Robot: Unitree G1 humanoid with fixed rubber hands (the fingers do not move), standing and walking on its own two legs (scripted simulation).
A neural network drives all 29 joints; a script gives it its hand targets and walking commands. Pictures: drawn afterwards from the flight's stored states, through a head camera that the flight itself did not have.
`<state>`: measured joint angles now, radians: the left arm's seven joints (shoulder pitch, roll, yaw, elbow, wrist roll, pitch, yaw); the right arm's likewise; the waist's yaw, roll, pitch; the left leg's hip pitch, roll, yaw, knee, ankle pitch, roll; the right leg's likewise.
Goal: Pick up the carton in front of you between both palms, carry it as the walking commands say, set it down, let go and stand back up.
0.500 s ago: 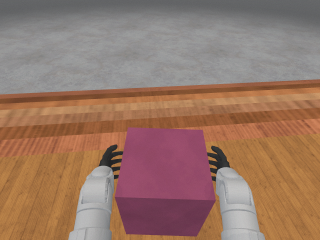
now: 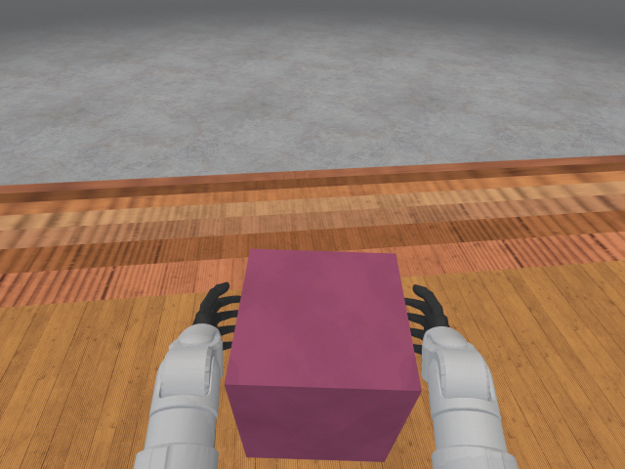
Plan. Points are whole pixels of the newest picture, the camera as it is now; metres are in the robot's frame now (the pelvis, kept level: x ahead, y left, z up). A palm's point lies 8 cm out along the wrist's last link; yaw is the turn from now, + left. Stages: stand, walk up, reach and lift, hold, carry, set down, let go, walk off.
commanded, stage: hold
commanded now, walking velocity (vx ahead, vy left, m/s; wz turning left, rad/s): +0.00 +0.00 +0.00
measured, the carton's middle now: (319, 358) +0.30 +0.00 -0.03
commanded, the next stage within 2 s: carry in 0.10 s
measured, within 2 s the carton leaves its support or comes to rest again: neither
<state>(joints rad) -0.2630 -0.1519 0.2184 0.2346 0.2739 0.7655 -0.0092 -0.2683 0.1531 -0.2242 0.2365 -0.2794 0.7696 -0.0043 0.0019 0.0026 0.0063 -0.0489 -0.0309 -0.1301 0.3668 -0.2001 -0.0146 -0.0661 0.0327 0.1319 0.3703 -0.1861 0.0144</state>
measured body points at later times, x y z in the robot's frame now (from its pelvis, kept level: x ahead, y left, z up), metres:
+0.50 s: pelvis +0.09 +0.01 -0.01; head +0.07 +0.01 +0.44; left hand +0.37 +0.16 +0.08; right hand +0.38 -0.14 +0.08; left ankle +0.01 +0.14 -0.74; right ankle +0.09 -0.09 -0.75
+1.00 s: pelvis +0.36 +0.06 +0.00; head +0.35 +0.07 +0.45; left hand +0.62 +0.20 +0.09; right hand +0.60 -0.10 +0.09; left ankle +0.31 +0.13 -0.75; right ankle +0.39 -0.07 -0.69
